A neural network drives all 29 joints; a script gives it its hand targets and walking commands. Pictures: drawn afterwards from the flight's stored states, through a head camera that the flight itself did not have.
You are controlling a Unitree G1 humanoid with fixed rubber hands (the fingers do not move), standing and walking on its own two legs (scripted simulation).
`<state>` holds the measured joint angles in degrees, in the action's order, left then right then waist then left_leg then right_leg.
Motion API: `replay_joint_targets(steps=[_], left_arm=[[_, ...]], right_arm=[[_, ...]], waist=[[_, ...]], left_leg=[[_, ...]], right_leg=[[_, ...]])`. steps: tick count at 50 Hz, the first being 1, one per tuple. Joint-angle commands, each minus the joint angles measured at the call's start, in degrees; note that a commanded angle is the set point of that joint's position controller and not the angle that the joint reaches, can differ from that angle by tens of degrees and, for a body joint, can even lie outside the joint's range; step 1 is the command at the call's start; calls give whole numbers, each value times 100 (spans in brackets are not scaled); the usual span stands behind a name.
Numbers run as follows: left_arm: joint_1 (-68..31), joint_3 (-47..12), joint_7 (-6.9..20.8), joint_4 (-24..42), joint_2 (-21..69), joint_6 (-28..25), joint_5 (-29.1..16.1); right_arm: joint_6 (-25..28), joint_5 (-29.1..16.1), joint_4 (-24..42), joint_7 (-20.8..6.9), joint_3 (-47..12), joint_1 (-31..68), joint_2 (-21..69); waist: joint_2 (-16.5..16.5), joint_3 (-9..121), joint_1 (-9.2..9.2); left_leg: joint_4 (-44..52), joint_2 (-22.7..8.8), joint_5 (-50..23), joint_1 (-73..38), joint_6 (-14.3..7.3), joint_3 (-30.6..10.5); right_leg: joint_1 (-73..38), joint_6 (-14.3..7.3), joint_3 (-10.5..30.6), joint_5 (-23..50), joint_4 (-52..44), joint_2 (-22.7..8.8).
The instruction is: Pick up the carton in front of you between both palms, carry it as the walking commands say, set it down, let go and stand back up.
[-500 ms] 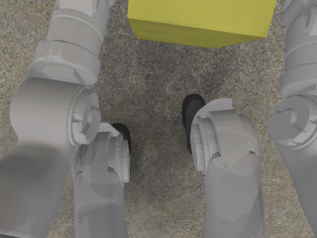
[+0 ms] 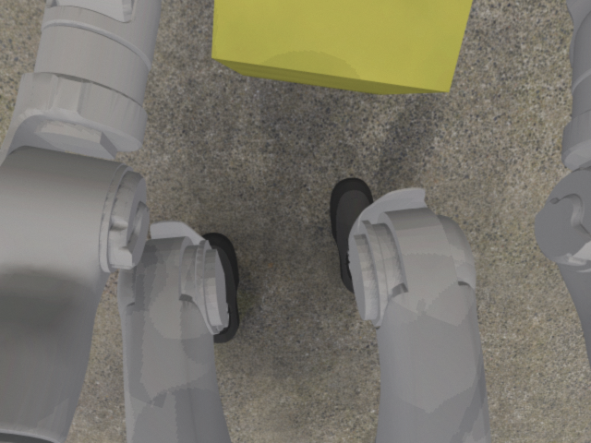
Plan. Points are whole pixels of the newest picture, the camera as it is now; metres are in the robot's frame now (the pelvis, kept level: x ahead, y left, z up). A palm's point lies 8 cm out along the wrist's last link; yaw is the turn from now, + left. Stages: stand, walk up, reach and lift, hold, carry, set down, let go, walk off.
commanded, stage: set down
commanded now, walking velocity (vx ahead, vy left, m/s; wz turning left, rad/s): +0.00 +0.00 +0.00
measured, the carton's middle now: out of the picture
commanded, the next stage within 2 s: let go in 0.86 s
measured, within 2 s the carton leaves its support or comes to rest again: neither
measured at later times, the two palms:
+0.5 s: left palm out of the picture +0.62 +0.02 +0.01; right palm out of the picture +0.51 -0.35 +0.01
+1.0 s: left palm out of the picture +0.60 +0.04 +0.15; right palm out of the picture +0.49 -0.35 +0.15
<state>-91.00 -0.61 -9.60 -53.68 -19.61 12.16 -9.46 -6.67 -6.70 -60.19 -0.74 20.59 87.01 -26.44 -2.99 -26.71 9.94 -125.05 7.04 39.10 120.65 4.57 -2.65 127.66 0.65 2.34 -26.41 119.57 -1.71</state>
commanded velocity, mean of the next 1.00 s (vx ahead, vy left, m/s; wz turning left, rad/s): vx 0.00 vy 0.00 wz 0.00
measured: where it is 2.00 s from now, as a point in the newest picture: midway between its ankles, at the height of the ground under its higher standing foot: (287, 280)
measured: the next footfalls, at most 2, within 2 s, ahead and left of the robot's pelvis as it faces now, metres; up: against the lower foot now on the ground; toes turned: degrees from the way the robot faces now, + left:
none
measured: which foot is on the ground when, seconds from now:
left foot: down 0.00-1.00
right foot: down 0.00-1.00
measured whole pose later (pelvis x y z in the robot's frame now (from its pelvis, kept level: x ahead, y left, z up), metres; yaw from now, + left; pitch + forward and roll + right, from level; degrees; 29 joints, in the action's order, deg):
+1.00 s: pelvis +0.04 -0.01 +0.25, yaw -2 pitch +44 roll +4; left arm -70.8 15.4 -5.7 -48.8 -11.5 15.4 4.8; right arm -12.3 4.1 -47.5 -5.3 24.6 64.7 -18.6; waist -3.1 0.1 7.5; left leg -67.4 4.1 24.2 87.9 3.4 -3.9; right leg 94.3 0.1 3.6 -14.7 64.7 1.1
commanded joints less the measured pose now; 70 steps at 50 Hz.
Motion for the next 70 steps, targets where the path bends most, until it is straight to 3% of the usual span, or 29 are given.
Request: replay_joint_targets(steps=[1, 5, 10, 16, 25, 38, 45, 49, 53, 59, 70], left_arm=[[-1837, 396, -53, 740, -507, 111, 162], [-1409, 833, 80, 169, -445, 259, 415], [-1302, 1159, 196, 10, -430, 219, 679], [-1183, 1199, 237, 297, -314, 260, 817], [-814, 1082, 216, 1185, -120, 463, 841], [-43, 1309, 355, 1114, -15, 403, 983], [299, 1498, 446, 817, 180, 261, 1210], [1125, 1676, 357, 1090, 523, 223, 1547], [2318, 1695, 174, 1871, 944, 173, 1781], [3789, 1423, 89, 2903, 1132, -62, 1682], [6496, 1171, 512, 2623, 1063, -730, 1546]], right_arm=[[-200, 62, 965, 95, -32, 1341, -1047], [-401, 219, 902, 101, -77, 1172, -661], [-437, 329, 1023, 42, -48, 1115, -449], [-524, 419, 1168, -34, 108, 765, -434], [-729, 483, 1904, -115, 349, 170, -564], [-688, 583, 1925, -259, 348, -411, -256], [-513, 880, 1681, -344, 472, -728, -57], [-445, 1190, 1875, -505, 475, -1414, 1], [-399, 1415, 2380, -684, 264, -2420, 38], [-212, 1242, 3048, -810, -235, -3899, 190], [298, 840, 3419, -693, -936, -6585, 751]], waist=[[14, 8737, 605], [321, 7815, 389], [402, 7732, 258], [173, 8315, 336], [-254, 9484, 457], [38, 8893, 228], [16, 8487, 150], [9, 8859, 61], [167, 8909, -17], [395, 7905, -94], [611, 6519, -427]], left_leg=[[1488, 192, -886, -1955, -151, 1028], [1913, 201, -453, -1419, -230, 1026], [2381, 181, -461, -1276, -243, 987], [2925, 191, -747, -1917, -198, 949], [3697, 260, -1651, -3182, -101, 922], [5304, 188, -1931, -3551, -110, 752], [6125, 100, -2037, -4134, -78, 652], [6567, 99, -2516, -4851, -33, 611], [7034, 104, -2855, -5347, 13, 594], [7774, 38, -2466, -5651, -30, 543], [8648, -120, -2282, -6465, -188, 469]], right_leg=[[-6272, 171, -660, 2501, -1042, 268], [-5744, 224, -651, 1786, -1547, 301], [-5610, 262, -630, 1780, -1951, 349], [-5696, 276, -723, 2089, -2456, 402], [-6528, 225, -809, 3176, -3201, 525], [-7822, 228, -637, 3703, -4583, 493], [-8151, 195, -592, 3499, -5408, 466], [-8813, 122, -594, 3876, -5777, 500], [-9725, 23, -523, 4209, -6151, 508], [-10624, -18, -267, 3902, -6892, 400], [-11841, 61, 52, 3896, -7707, 241]])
